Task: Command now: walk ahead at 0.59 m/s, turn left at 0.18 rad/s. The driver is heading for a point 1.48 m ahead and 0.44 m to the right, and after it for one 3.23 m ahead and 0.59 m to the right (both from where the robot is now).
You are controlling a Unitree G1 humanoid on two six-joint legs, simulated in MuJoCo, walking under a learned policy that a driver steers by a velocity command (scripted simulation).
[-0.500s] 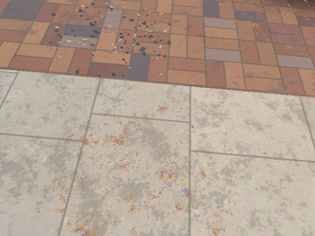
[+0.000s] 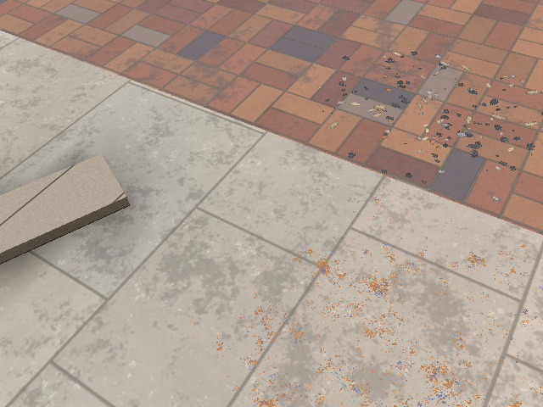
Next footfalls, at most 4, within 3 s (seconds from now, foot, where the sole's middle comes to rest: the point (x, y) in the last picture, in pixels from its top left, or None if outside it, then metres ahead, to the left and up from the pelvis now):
0.22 left None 0.21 0.16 -0.79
0.70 right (354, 390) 0.56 -0.11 -0.79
1.14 left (405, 249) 1.00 -0.28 -0.79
1.56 right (489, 171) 1.32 -0.61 -0.79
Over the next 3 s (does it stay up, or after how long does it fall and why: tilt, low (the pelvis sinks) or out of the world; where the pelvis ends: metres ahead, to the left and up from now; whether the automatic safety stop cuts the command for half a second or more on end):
stays up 2.47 -0.44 -0.02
